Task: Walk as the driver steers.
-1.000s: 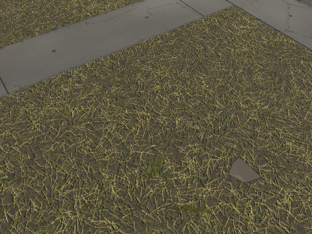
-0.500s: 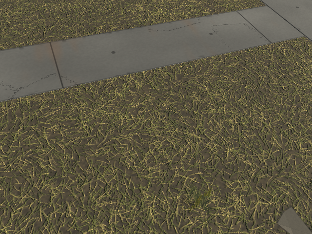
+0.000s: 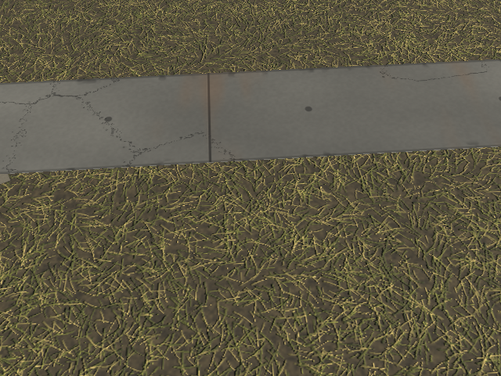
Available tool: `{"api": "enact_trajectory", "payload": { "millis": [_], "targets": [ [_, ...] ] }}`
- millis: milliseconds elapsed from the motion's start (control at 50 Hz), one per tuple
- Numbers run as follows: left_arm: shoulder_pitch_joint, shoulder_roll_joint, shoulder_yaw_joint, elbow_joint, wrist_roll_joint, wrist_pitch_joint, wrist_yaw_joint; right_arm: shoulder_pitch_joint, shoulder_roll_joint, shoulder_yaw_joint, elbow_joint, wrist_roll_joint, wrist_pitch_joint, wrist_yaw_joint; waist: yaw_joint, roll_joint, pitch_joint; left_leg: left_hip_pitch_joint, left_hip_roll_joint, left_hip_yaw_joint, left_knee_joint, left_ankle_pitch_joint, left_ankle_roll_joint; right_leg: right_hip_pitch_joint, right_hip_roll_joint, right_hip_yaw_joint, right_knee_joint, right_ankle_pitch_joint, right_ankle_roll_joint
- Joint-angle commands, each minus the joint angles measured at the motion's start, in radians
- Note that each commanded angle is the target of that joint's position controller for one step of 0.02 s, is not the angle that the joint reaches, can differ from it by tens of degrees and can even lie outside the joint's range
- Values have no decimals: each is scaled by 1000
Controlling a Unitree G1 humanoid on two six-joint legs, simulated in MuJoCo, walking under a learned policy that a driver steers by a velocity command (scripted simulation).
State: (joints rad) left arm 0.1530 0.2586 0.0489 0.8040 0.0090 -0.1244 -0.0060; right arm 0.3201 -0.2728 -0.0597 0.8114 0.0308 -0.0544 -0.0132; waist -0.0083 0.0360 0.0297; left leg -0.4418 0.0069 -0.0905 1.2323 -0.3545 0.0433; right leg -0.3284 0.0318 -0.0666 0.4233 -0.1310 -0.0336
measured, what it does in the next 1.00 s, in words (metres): walks ahead: left foot, then right foot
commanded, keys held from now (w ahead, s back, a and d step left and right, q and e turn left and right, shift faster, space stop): w+q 0.22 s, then w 0.78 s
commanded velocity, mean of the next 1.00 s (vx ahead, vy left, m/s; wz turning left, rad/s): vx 0.50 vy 0.00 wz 0.27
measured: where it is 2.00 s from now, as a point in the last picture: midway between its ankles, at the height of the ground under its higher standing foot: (191, 194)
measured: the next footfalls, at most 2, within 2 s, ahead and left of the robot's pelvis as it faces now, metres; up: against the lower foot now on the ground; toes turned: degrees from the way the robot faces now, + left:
left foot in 0.38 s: +0.34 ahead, +0.20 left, +0.00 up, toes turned +14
right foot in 0.94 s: +0.71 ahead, +0.05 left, +0.00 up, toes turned +11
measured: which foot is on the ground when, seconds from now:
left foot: up 0.00-0.36, down 0.38-0.94, up 0.96-1.00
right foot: down 0.00-0.40, up 0.42-0.92, down 0.94-1.00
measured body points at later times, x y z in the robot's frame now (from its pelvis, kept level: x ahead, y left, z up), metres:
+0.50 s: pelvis +0.26 +0.09 -0.01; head +0.29 +0.12 +0.44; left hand +0.27 +0.38 -0.14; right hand +0.47 -0.12 -0.10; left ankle +0.30 +0.19 -0.74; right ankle +0.18 -0.09 -0.63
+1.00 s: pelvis +0.55 +0.11 -0.02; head +0.59 +0.11 +0.43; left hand +0.67 +0.39 -0.11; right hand +0.63 -0.16 -0.15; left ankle +0.33 +0.19 -0.67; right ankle +0.67 +0.04 -0.74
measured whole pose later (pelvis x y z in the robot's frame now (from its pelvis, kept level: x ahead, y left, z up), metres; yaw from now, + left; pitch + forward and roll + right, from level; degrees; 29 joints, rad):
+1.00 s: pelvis +0.55 +0.11 -0.02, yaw +14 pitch +3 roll +0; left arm 0.08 0.26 0.04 0.79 -0.01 -0.11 -0.05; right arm 0.37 -0.28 -0.05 0.86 0.02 -0.07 -0.01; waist -0.03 0.01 0.02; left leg -0.18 -0.02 -0.06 0.98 -0.48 0.03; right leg -0.49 0.01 -0.06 0.59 -0.15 -0.07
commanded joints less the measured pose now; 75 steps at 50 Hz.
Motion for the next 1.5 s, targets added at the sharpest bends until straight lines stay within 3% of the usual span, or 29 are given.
{"api": "enact_trajectory", "payload": {
  "millis": [20, 100, 200, 280, 320, 360, 380, 400, 420, 440, 460, 500, 600, 720, 820, 880, 920, 940, 960, 980, 1000, 1040, 1080, 1140, 1280, 1380, 1440, 1480, 1500],
  "targets": [
    [31, 85, 24, -20, 0, -14, -5, 33, -34, -15, -82, 5, 6, 5, 1, -112, -49, -180, 122, -26, -4, 57, -2, 166, -283, 261, -268, 22, -169],
    [55, 138, 44, 10, -6, -19, -4, -57, -31, -10, -145, -9, 17, 6, 6, -81, -11, -278, 146, -26, -139, 170, -18, 179, -306, 141, -308, 135, -194],
    [85, 175, 50, 21, -10, 2, 3, -212, -25, -1, -200, -7, -1, 40, 61, -76, 12, -254, 124, 52, -417, 387, -13, 236, -276, -21, -283, 183, -149],
    [158, 205, 54, 52, -32, 25, -1, -312, -23, 5, -257, -5, 1, 59, 92, -80, 50, -228, 93, 98, -550, 299, 17, 320, -316, -36, -257, 154, -131],
    [164, 224, 58, 64, -41, 39, -1, -305, -45, -3, -270, -9, 0, 63, 66, -97, 46, -180, 56, 129, -596, 189, 49, 371, -339, -46, -194, 296, -121],
    [137, 235, 55, 67, -42, 53, 3, -119, -104, -39, -225, -17, -2, 59, -59, -105, -68, 110, -31, 190, -692, 212, 95, 347, -302, -111, 68, 619, -84],
    [153, 196, 39, 60, -28, 52, 9, 56, -174, -74, -172, -15, 1, 46, -131, -72, -172, 399, -32, 147, -676, 260, 123, 192, -254, -140, 303, 568, -46],
    [222, 84, 0, 13, 7, 35, 0, 159, -307, -101, -158, -23, 5, 29, -100, 185, -293, 781, 255, -318, -698, 250, 260, -225, -131, -141, 720, -45, 23],
    [233, 93, -7, 25, -19, 0, -12, 184, -276, -84, -167, -18, -3, 34, -97, 203, -462, 865, 400, -715, -896, 169, 370, -382, -30, 72, 928, -465, 31],
    [126, 177, 20, 3, -64, -11, -18, 143, -204, -60, -161, -27, -14, 44, -115, 93, -339, 782, 363, -568, -912, 200, 304, -472, -86, 129, 977, -397, 14],
    [70, 160, 14, -17, -66, -14, -16, 75, -172, -50, -163, -24, -19, 45, -85, 78, -223, 632, 321, -405, -907, 280, 265, -478, -128, 112, 925, -310, 1],
    [70, 148, 21, -2, -29, 5, -4, -53, -96, -26, -177, -25, -25, 49, -8, 28, -121, 383, 233, -210, -953, 397, 212, -360, -195, 119, 795, -185, 4],
    [66, 95, 17, -4, -14, 50, 0, -42, -113, -32, -138, -30, -54, 36, 32, 10, -59, 285, 201, -83, -1069, 490, 223, -345, -194, 113, 635, -14, 43],
    [-122, 58, 2, -55, -17, 35, -17, 40, -136, -34, -76, -24, -42, 11, -36, 26, 14, 337, 173, 7, -1099, 392, 174, -363, -145, 81, 265, 255, 46],
    [-225, 70, -1, -104, -24, 21, -44, 99, -153, -41, -17, -14, -28, 4, -64, 33, 58, 469, 236, -11, -1045, 388, 162, -388, -117, 80, 134, 193, 4],
    [-174, 99, 8, -102, -22, 14, -54, 76, -170, -47, -5, -11, -16, -2, -22, 54, 22, 526, 252, -10, -961, 568, 132, -287, -83, 55, 97, 85, -38],
    [43, 158, 42, -39, -17, 14, -43, 46, -166, -41, -7, -17, -3, -4, 91, 51, -117, 483, 178, 48, -699, 858, 91, 32, -15, -5, 79, 82, -85],
    [222, 225, 61, -4, -9, 16, -33, 63, -128, -22, -24, -32, -2, -7, 150, -37, -263, 290, 121, 87, -403, 636, 55, 343, -165, 161, 115, 124, -145],
    [301, 304, 79, 18, -2, 19, -35, 209, 4, 15, -33, -27, -23, 7, 81, -324, -402, -131, -72, 73, -17, -28, -23, 706, -404, 670, 8, -99, -319],
    [296, 207, 53, 17, -22, 19, -36, 159, -78, 2, -17, -10, -46, 11, 121, -278, -417, -257, -60, -68, 117, -207, -12, 722, -411, 827, -116, -234, -311],
    [218, 168, 41, 4, -24, 19, -31, 56, -138, -14, -48, 14, -59, 16, 116, -213, -254, -335, -3, -51, 141, -140, 1, 597, -384, 672, -128, -228, -259],
    [91, 121, 25, -20, -10, 21, -30, -51, -128, -14, -74, -10, -61, 7, 59, -70, -102, -271, 89, -1, 21, 13, 6, 309, -314, 459, -168, -36, -216],
    [64, 97, 17, -19, 3, 13, -33, -6, -102, -17, -65, -18, -38, 4, 6, -106, -87, -166, 125, -5, -51, 70, 2, 191, -270, 367, -221, 60, -209],
    [86, 129, 25, 5, -7, 2, -26, -21, -70, -11, -70, -24, -16, -1, -8, -97, -49, -186, 139, 17, -152, 125, -26, 139, -256, 271, -278, 160, -227],
    [182, 161, 29, 49, -22, 25, -2, -251, -32, 3, -123, -23, -30, 14, 68, -87, 4, -218, 106, 70, -554, 449, -47, 210, -205, 134, -298, 185, -169],
    [252, 174, 33, 89, -28, 49, 2, -374, -39, 6, -171, -11, -44, 44, 104, -98, 43, -242, 74, 83, -687, 391, -23, 352, -269, 156, -238, 189, -164],
    [234, 192, 40, 96, -33, 63, 9, -329, -75, -7, -173, -14, -55, 54, 51, -121, 14, -127, 41, 88, -738, 285, 15, 393, -292, 185, -142, 343, -140],
    [194, 175, 31, 82, -28, 68, 11, -68, -153, -48, -99, -23, -60, 40, -84, -103, -150, 273, 22, 104, -761, 317, 65, 282, -208, 135, 144, 506, -94],
    [196, 111, 6, 49, -1, 63, 11, 122, -236, -69, -72, -39, -56, 26, -143, 31, -321, 594, 237, -125, -727, 334, 130, 58, -127, 86, 477, 186, -52]
  ]
}}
